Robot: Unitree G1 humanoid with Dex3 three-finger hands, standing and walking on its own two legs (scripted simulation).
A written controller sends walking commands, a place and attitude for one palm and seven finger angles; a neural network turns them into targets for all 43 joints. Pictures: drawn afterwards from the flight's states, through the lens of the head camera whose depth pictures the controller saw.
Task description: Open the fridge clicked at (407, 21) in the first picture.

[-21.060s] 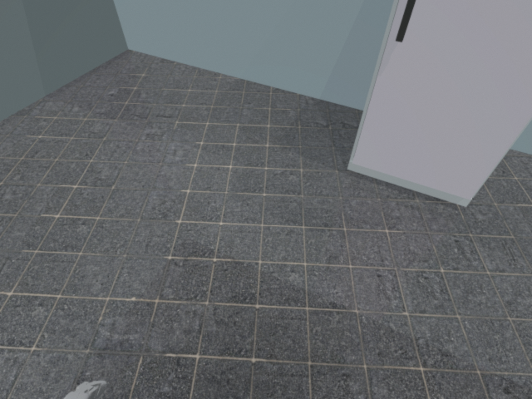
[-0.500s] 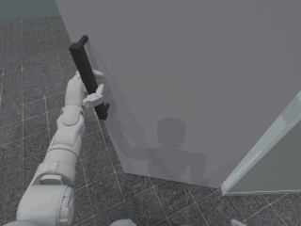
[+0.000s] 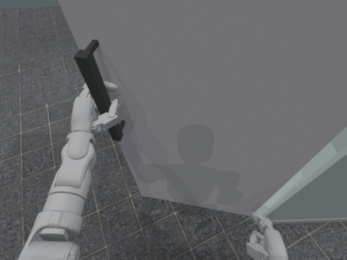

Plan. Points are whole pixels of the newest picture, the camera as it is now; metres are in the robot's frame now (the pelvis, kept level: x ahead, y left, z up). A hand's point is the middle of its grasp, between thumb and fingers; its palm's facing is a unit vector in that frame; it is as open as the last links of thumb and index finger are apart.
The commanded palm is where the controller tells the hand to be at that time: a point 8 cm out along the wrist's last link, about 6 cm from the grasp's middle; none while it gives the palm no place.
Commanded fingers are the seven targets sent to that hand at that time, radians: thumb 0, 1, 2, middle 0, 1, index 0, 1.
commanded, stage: stop walking and hold the door back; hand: left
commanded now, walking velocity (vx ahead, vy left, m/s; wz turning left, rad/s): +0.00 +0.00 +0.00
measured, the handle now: (107, 98) +0.44 +0.18 +0.12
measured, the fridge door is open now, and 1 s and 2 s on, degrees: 78 76 75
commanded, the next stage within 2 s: loosen the grip on the handle in 0.16 s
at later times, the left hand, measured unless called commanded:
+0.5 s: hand (111, 111) +0.40 +0.17 +0.11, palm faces +0.16 -0.97 -0.17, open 8.6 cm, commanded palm +0.37 +0.21 +0.11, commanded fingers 0.00 -0.55 0.20 -0.41 -1.35 -0.41 -1.35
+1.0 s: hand (105, 113) +0.41 +0.19 +0.10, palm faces +0.14 -0.97 -0.18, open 14.2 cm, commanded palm +0.38 +0.24 +0.11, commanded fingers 0.00 -0.55 0.20 -0.25 -1.15 -0.25 -1.15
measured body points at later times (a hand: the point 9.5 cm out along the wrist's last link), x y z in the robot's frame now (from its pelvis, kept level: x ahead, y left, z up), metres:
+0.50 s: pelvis -0.02 -0.01 +0.00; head -0.01 -0.01 +0.45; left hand +0.39 +0.22 +0.13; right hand +0.08 -0.28 -0.11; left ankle +0.01 +0.12 -0.74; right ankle +0.01 -0.11 -0.74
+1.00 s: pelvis -0.01 +0.01 -0.01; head +0.02 +0.01 +0.44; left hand +0.40 +0.24 +0.11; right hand +0.10 -0.25 -0.12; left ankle +0.01 +0.11 -0.74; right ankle +0.01 -0.11 -0.74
